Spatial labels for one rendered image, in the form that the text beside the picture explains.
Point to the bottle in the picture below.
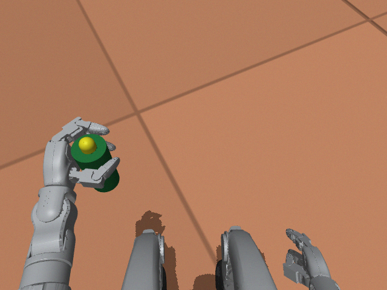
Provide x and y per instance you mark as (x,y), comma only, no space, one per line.
(90,152)

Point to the left robot arm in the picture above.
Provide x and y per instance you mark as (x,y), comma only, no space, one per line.
(50,255)

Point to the right robot arm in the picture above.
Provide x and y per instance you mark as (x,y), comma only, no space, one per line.
(323,283)

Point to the right robot hand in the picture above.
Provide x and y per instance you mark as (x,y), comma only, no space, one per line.
(301,268)

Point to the left robot hand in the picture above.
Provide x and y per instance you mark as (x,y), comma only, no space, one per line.
(59,166)

